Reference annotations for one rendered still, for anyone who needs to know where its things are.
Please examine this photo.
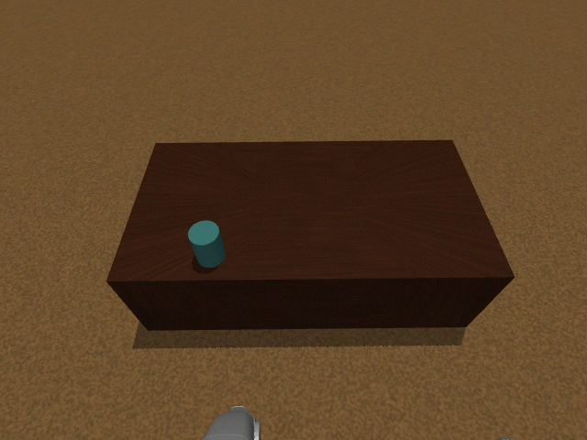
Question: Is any can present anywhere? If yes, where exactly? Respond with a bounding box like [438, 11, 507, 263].
[188, 220, 226, 268]

